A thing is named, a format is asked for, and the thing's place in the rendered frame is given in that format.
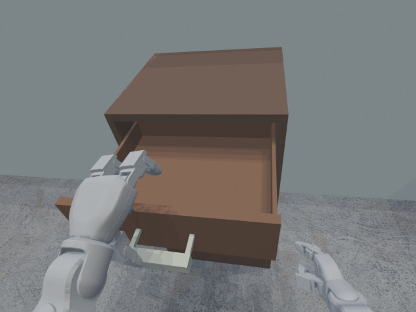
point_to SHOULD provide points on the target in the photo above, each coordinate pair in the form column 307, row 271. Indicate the handle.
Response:
column 164, row 260

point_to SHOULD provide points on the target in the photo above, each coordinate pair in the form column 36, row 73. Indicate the robot left forearm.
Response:
column 76, row 278

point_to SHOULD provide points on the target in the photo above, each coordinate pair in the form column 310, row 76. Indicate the robot right forearm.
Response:
column 342, row 297

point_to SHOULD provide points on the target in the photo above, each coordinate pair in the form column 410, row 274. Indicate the drawer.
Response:
column 218, row 182

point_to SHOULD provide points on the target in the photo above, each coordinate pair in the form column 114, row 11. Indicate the robot left hand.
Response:
column 103, row 201

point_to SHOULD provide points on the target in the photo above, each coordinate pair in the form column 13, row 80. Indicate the cabinet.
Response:
column 233, row 85

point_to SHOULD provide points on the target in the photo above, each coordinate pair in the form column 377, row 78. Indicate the robot right hand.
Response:
column 314, row 279

